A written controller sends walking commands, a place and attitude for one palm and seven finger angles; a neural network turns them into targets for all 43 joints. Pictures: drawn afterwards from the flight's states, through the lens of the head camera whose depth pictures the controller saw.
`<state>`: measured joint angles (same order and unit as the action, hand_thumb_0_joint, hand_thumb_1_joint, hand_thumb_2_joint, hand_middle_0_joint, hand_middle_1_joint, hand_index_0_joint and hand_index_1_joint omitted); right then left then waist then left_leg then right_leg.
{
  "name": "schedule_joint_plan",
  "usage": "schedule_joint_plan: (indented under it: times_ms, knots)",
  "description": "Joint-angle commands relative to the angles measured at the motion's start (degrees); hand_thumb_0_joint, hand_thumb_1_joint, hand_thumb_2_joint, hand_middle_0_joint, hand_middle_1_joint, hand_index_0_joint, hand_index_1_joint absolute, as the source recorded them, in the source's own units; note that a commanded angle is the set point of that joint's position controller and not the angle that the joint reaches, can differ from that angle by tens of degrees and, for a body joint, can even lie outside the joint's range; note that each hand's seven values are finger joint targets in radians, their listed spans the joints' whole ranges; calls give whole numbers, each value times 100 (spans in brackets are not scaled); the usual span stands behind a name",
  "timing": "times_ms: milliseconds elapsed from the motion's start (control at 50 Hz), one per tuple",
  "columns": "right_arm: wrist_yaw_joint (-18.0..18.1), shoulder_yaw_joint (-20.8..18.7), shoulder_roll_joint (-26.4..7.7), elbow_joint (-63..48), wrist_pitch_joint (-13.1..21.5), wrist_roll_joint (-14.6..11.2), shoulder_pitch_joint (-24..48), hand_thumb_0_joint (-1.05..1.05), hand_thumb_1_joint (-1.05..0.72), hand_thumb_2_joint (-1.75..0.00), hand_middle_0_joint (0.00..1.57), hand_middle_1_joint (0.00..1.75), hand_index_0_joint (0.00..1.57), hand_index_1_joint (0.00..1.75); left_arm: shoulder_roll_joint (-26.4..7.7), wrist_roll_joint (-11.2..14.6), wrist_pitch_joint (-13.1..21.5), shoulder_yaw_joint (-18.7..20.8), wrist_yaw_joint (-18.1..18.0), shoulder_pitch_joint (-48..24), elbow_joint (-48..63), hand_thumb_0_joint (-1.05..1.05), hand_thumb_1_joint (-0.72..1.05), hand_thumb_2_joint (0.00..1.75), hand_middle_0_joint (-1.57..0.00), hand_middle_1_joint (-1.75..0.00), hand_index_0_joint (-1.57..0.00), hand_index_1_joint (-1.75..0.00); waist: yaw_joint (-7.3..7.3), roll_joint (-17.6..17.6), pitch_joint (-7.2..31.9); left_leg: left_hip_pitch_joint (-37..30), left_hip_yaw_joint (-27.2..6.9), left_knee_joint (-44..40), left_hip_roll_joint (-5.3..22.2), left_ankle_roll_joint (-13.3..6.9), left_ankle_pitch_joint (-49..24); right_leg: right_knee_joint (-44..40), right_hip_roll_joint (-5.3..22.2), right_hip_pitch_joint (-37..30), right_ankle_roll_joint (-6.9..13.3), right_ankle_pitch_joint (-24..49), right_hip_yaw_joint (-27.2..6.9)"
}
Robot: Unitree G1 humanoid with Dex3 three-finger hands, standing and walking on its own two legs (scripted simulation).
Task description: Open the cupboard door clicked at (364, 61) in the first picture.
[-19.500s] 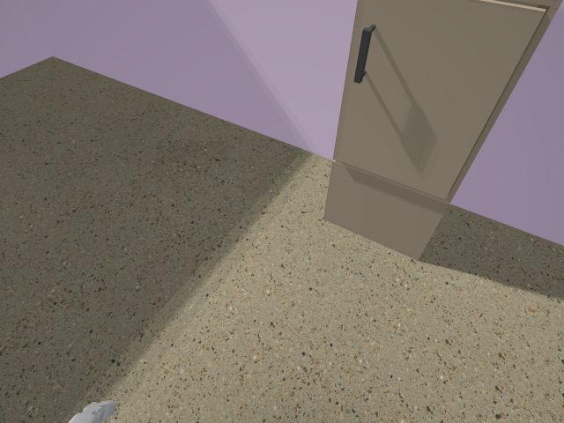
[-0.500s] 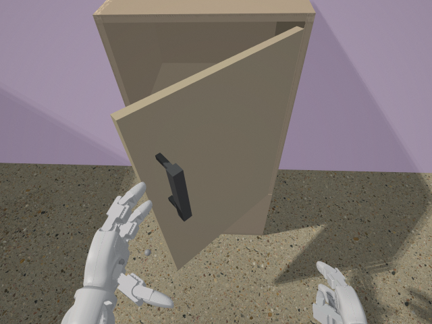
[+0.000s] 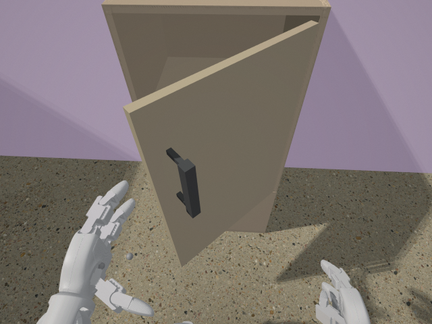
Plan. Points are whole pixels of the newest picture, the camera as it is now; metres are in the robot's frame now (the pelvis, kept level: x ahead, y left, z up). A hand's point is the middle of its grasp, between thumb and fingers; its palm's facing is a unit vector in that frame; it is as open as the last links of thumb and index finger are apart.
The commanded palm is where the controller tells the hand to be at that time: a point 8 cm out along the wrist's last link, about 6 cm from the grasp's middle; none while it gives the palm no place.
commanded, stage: draw the hand back to the body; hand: left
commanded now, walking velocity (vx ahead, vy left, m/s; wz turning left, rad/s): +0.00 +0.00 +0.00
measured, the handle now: (183, 184) +0.34 +0.09 +0.09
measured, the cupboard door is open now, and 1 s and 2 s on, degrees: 44 44 44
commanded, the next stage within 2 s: step back with the hand held close in 1.44 s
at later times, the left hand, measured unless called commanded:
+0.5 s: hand (68, 247) +0.20 +0.21 +0.14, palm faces +0.20 -0.94 -0.27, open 15.4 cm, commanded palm +0.16 +0.26 +0.15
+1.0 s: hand (21, 215) +0.21 +0.26 +0.19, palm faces +0.41 -0.81 -0.41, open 9.8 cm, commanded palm +0.16 +0.30 +0.20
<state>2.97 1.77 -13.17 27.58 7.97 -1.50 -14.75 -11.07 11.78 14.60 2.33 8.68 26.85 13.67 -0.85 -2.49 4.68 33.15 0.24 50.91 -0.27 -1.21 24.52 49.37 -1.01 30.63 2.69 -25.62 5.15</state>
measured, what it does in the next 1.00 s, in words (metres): stands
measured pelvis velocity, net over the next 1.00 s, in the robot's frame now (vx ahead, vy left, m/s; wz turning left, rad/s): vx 0.02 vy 0.01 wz -0.01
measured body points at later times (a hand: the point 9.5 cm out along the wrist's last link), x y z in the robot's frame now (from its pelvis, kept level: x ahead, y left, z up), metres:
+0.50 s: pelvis +0.01 +0.02 +0.02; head +0.00 +0.00 +0.47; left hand +0.18 +0.26 +0.16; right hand +0.20 -0.20 -0.04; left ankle +0.01 +0.10 -0.70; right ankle +0.00 -0.09 -0.70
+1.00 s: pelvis +0.02 +0.01 +0.05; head +0.01 -0.01 +0.50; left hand +0.19 +0.30 +0.21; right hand +0.21 -0.21 -0.04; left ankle +0.01 +0.10 -0.70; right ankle +0.00 -0.09 -0.70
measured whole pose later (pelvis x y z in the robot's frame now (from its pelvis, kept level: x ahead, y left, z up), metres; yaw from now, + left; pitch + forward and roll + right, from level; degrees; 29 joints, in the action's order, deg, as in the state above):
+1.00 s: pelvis +0.02 +0.01 +0.05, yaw -1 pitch -4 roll +0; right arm 4.5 1.8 -13.5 36.4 5.5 0.2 -11.0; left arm -19.1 2.8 4.4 16.7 -6.9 27.2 20.6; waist -3.6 -3.7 -1.4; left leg 5.5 1.4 23.1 -1.2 -1.8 13.7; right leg 21.5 -1.1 3.4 1.7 -14.2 3.2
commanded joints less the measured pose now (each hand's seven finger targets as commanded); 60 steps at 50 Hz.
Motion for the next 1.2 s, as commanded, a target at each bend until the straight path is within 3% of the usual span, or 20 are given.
schedule_joint_plan:
  times_ms: [0, 100, 180, 240, 280, 340, 360, 380, 400, 420, 440, 480, 540, 720, 880, 980, 1040, 1100, 1120, 1180]
  knots:
    - [83, -176, -550, -971, 363, -43, 548, 0, -90, -90, 20, 30, 20, 30, -653, 185, 255, 655, -94, -239, 1501, 0, -50, 30, -15, -30, -15, -30, -65, 35, 855, -597, -268, -828, -63, 2, -1164, -948, 29, -634, -139, 1400, -403]
    - [100, -162, -600, -971, 445, -99, 575, 0, -90, -90, 20, 30, 20, 30, -595, 414, -89, 648, 166, 60, 1558, 0, -50, 30, -15, -30, -15, -30, -53, 141, 744, -773, -305, -956, -31, 11, -1290, -1057, -6, -715, -174, 1605, -288]
    - [113, -158, -634, -967, 509, -91, 562, 0, -90, -90, 20, 30, 20, 30, -770, 394, -296, 756, 256, 104, 1906, 0, -50, 30, -15, -30, -15, -30, -93, 118, 726, -969, -360, -1075, -4, 20, -1582, -1029, -39, -812, -143, 1814, -151]
    - [129, -130, -631, -933, 521, -95, 556, 0, -90, -90, 20, 30, 20, 30, -864, 412, -407, 922, 223, -53, 1987, 0, -50, 30, -15, -30, -15, -30, -87, 54, 498, -1010, -405, -1199, 8, 49, -1410, -1106, -59, -707, -141, 1581, -99]
    - [158, -127, -646, -868, 511, -90, 591, 0, -90, -90, 20, 30, 20, 30, -995, 450, -450, 1139, 190, -105, 1935, 0, -43, 33, -15, -30, -15, -30, -108, 154, 402, -994, -405, -1242, 8, 41, -1316, -1216, -60, -792, -127, 1451, -129]
    - [165, -97, -621, -875, 559, -110, 603, 0, -90, -90, 20, 30, 20, 30, -938, 485, -490, 1135, 217, -203, 2173, 0, -32, 37, -16, -30, -16, -30, -136, -115, 510, -1250, -433, -1356, 6, 85, -1431, -1233, -62, -856, -114, 1523, -71]
    - [281, -101, -591, -823, 470, -24, 701, 0, -90, -90, 20, 30, 20, 30, -1763, -394, -561, 1272, -572, -386, 2523, 0, -29, 39, -16, -30, -16, -30, -286, -190, 489, -1299, -373, -1621, 59, 20, -1370, -1654, 105, -1161, -52, 1437, -440]
    - [316, -63, -512, -772, 449, 31, 656, 0, -90, -90, 20, 30, 20, 30, -1426, -505, -680, 1141, -945, -101, 2421, 0, -26, 40, -16, -30, -16, -30, -205, -21, 278, -1359, -361, -1731, 52, 14, -1272, -1858, 136, -1167, -68, 1311, -431]
    - [321, -53, -518, -782, 424, 44, 653, 0, -90, -90, 20, 30, 20, 30, -1104, -557, -770, 871, -1083, 57, 2408, 0, -22, 42, -16, -30, -16, -30, -145, 28, 208, -1417, -349, -1761, 55, 12, -1258, -1891, 160, -1155, -92, 1304, -410]
    - [306, -35, -502, -708, 378, 47, 658, 0, -90, -90, 20, 30, 20, 30, -1003, -654, -835, 770, -1199, 103, 2312, 0, -18, 43, -16, -30, -16, -30, -132, -78, 79, -1518, -351, -1839, 86, 7, -1262, -1961, 158, -1195, -98, 1269, -385]
    - [288, -19, -523, -656, 342, 50, 697, 0, -90, -90, 20, 30, 20, 30, -1034, -731, -848, 764, -1306, -3, 2306, 0, -15, 45, -16, -30, -16, -30, -116, -208, -42, -1588, -411, -1990, 113, 28, -1194, -2024, 141, -1229, -87, 1156, -342]
    - [290, -20, -554, -560, 307, 69, 792, 0, -90, -90, 20, 30, 20, 30, -1101, -821, -855, 816, -1466, -40, 2142, 0, -8, 48, -16, -30, -16, -30, -125, -141, -215, -1686, -411, -2186, 128, 16, -1181, -2230, 138, -1402, -76, 1135, -336]
    - [309, -27, -557, -478, 285, 114, 867, 0, -90, -90, 20, 30, 20, 30, -1273, -918, -805, 989, -1607, -254, 2155, 0, 2, 52, -17, -30, -17, -30, -140, 85, -97, -1998, -398, -2457, 137, 7, -1212, -2408, 135, -1674, -97, 1130, -304]
    - [286, -65, -540, -207, 211, 162, 1087, 0, -90, -90, 20, 30, 20, 30, -1551, -944, -710, 1551, -1714, -296, 2063, 0, 34, 66, -18, -30, -18, -30, -255, -172, -97, -2565, -259, -2950, 148, 40, -1979, -2838, 140, -2403, -83, 1764, -328]
    - [224, -176, -582, -51, 104, 169, 1161, 0, -90, -90, 20, 30, 20, 30, -1767, -897, -653, 2026, -1684, -327, 1809, 0, 62, 78, -19, -30, -19, -30, -299, 98, -204, -2787, -133, -3049, 136, -1, -2404, -3105, 123, -2662, -109, 2231, -369]
    - [210, -217, -578, 10, 80, 161, 1185, 0, -90, -90, 20, 30, 20, 30, -1978, -896, -595, 2308, -1689, -501, 1981, 0, 80, 86, -20, -30, -20, -30, -325, -256, -18, -2982, -89, -3020, 122, -1, -2775, -3123, 140, -2803, -109, 2580, -410]
    - [197, -230, -568, 34, 68, 159, 1172, 0, -90, -90, 20, 30, 20, 30, -2024, -860, -583, 2421, -1691, -583, 2004, 0, 90, 90, -20, -30, -20, -30, -310, -149, -35, -3053, -83, -3016, 126, -5, -2873, -3142, 137, -2788, -128, 2695, -408]
    - [176, -247, -579, 51, 4, 145, 1193, 0, -90, -90, 20, 30, 20, 30, -1709, -826, -655, 2161, -1632, -387, 1552, 0, 90, 90, -20, -30, -20, -30, -275, 101, -378, -2989, -54, -3071, 140, -36, -2718, -3233, 136, -2645, -158, 2603, -404]
    - [172, -266, -595, 35, -13, 140, 1190, 0, -90, -90, 20, 30, 20, 30, -1688, -821, -654, 2127, -1613, -470, 1586, 0, 90, 90, -20, -30, -20, -30, -268, 145, -324, -3017, -38, -3070, 134, -50, -2669, -3242, 137, -2649, -170, 2575, -410]
    - [172, -280, -624, 55, -28, 151, 1212, 0, -90, -90, 20, 30, 20, 30, -1813, -856, -633, 2202, -1612, -584, 1566, 0, 90, 90, -20, -30, -20, -30, -289, 46, -301, -3037, -45, -3088, 128, -55, -2664, -3256, 138, -2680, -155, 2557, -417]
